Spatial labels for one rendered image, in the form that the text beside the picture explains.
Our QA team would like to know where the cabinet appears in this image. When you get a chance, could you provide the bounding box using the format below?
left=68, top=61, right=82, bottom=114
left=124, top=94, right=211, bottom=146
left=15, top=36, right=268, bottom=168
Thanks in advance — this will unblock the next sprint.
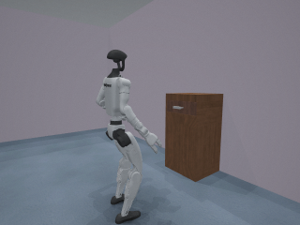
left=165, top=93, right=223, bottom=182

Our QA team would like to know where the right robot forearm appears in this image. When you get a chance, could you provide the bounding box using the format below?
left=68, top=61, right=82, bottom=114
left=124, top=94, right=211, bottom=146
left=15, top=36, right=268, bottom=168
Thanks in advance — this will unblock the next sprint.
left=124, top=105, right=149, bottom=138

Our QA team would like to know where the right robot shin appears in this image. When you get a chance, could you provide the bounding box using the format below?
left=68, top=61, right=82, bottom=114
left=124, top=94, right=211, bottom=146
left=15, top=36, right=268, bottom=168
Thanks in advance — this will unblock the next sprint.
left=121, top=172, right=143, bottom=217

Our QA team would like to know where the right robot upper arm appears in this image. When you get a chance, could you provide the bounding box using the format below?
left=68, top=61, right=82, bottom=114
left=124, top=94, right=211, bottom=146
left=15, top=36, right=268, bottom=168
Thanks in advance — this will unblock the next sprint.
left=117, top=77, right=131, bottom=116

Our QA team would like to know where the handle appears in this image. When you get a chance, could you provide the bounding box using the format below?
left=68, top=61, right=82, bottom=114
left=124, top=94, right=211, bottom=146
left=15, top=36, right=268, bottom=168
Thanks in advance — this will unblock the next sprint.
left=173, top=106, right=184, bottom=110

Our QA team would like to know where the robot right thigh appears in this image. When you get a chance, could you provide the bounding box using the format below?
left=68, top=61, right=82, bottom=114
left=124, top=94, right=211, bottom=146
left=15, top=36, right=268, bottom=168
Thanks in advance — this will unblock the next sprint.
left=115, top=130, right=143, bottom=180

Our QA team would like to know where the drawer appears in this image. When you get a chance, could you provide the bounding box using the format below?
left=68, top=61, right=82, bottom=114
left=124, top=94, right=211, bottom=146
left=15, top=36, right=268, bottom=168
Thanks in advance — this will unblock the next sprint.
left=167, top=99, right=197, bottom=116

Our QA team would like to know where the left robot upper arm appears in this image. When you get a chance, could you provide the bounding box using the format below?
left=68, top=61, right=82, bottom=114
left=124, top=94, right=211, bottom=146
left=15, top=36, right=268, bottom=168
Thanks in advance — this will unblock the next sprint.
left=96, top=77, right=107, bottom=107

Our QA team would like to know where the right robot hand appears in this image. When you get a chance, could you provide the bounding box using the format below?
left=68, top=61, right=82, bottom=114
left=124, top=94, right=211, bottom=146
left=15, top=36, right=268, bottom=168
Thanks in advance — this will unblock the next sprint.
left=144, top=132, right=162, bottom=154

